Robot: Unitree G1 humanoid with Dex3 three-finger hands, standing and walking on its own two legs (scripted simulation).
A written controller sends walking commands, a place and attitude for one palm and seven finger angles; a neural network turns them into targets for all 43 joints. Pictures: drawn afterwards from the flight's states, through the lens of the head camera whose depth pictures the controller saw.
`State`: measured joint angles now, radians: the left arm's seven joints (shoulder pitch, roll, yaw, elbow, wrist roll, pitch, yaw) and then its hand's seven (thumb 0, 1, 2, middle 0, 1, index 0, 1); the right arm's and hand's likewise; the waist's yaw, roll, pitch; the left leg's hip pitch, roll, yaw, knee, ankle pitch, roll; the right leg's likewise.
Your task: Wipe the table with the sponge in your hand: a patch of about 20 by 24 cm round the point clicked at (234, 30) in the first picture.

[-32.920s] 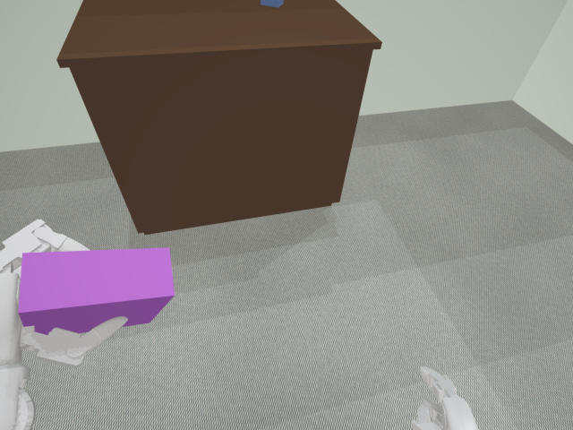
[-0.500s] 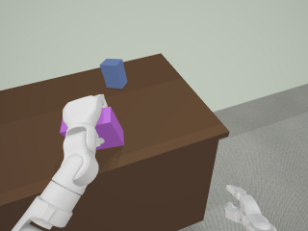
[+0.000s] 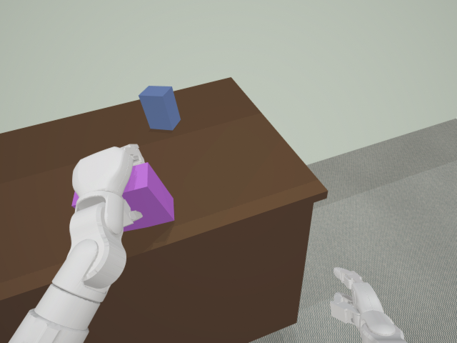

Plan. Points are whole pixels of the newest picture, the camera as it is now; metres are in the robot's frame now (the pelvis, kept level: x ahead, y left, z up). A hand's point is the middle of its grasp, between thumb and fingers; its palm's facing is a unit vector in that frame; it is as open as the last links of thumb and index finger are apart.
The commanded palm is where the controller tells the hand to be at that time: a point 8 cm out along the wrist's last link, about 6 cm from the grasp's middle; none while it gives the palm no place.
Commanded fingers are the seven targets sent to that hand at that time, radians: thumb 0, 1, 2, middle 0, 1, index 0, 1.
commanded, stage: slide back across to the middle lane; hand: left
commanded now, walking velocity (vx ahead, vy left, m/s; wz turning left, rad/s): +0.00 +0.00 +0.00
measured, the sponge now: (133, 207) +0.32 +0.22 +0.11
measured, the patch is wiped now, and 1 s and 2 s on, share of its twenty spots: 1.00 1.00 1.00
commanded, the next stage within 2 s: wipe forward along the middle lane in 0.38 s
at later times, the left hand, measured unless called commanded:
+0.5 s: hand (77, 208) +0.27 +0.28 +0.16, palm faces +0.08 -0.06 -1.00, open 9.5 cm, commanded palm +0.24 +0.28 +0.22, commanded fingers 0.00 0.10 1.30 -1.20 -1.60 -1.20 -1.60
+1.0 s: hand (83, 186) +0.32 +0.30 +0.16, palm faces +0.04 -0.04 -1.00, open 9.4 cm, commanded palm +0.29 +0.31 +0.20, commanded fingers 0.00 0.10 1.30 -1.20 -1.60 -1.20 -1.60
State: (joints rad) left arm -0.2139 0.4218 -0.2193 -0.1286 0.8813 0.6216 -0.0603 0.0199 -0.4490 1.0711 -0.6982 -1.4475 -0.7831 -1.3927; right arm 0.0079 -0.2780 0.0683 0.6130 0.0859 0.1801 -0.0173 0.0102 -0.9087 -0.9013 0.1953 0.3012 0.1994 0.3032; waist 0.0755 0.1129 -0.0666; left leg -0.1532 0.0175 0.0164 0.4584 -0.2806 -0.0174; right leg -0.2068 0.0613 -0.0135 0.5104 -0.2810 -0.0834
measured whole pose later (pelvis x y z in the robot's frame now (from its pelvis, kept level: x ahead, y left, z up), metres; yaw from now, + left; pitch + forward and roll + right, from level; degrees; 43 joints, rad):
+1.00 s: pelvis -0.02 +0.01 +0.01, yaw +2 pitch -1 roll +1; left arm -0.41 0.51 -0.11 0.25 0.91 0.37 -0.14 0.00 -0.50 1.08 -0.77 -1.38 -0.85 -1.33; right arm 0.09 -0.29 0.05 0.69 0.07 0.08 -0.07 0.01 -0.91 -0.90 0.20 0.30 0.20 0.30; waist 0.07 0.11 -0.03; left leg -0.17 -0.01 -0.02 0.41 -0.22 -0.01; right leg -0.20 0.04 -0.04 0.43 -0.22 -0.06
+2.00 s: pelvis +0.00 +0.02 +0.01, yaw +2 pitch +6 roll +0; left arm -0.76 0.65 -0.01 0.83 0.98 0.09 -0.14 0.01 -0.51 1.09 -0.80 -1.35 -0.84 -1.35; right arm 0.27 -0.33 0.00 0.71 0.08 0.14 -0.07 0.01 -0.91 -0.90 0.20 0.30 0.20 0.30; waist -0.01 0.09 -0.06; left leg -0.30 0.00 -0.01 0.44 -0.24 0.01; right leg -0.30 0.05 -0.03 0.40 -0.20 -0.05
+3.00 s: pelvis +0.02 +0.07 +0.01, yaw +4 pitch +5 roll -1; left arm -0.65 0.71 0.01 0.58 0.97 0.12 -0.22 -0.01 -0.49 1.09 -0.77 -1.38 -0.81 -1.39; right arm 0.15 -0.30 0.02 0.64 0.07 0.11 -0.05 0.01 -0.91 -0.90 0.20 0.30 0.20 0.30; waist 0.05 0.08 -0.02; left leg -0.24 -0.06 -0.04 0.39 -0.24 0.06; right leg -0.21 -0.01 -0.06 0.32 -0.20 -0.01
